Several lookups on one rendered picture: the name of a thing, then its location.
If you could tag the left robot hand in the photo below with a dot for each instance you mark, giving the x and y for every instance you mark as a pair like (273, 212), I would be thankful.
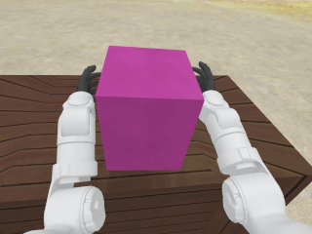
(85, 82)

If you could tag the left robot forearm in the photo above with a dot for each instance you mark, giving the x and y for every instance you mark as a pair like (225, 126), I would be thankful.
(76, 155)

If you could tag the pedestal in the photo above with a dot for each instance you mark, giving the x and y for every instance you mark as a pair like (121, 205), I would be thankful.
(185, 201)

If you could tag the right robot upper arm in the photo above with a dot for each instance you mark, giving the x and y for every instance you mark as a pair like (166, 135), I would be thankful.
(255, 201)

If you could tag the right robot hand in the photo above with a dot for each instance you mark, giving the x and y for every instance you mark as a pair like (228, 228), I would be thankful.
(207, 79)

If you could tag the left robot upper arm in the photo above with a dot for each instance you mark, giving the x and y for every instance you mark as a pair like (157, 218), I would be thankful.
(75, 210)

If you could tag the right robot forearm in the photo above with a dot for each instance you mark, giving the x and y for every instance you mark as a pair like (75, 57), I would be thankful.
(235, 155)

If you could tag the carton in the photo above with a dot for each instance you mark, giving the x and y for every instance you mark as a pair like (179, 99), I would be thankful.
(148, 104)

